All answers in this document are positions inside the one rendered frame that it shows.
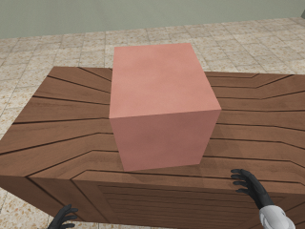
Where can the robot right forearm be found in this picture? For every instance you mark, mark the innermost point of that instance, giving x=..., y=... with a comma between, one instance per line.
x=273, y=217

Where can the robot left hand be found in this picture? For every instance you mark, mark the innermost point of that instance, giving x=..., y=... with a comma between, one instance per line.
x=57, y=222

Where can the carton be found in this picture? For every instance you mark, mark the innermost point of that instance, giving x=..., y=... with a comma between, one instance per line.
x=163, y=109

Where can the robot right hand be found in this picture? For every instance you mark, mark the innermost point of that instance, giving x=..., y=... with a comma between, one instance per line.
x=255, y=189

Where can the pedestal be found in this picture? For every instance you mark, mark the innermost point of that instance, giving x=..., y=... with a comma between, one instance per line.
x=61, y=150

